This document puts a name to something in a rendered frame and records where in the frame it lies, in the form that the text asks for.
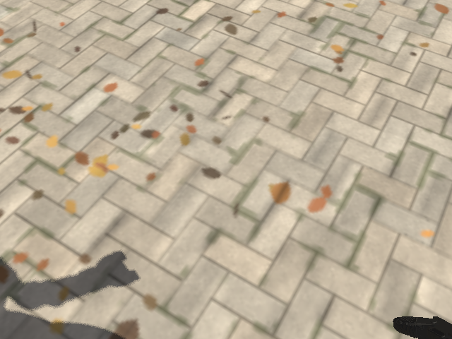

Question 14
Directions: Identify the robot right hand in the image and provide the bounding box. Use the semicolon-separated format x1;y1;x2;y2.
393;316;452;339

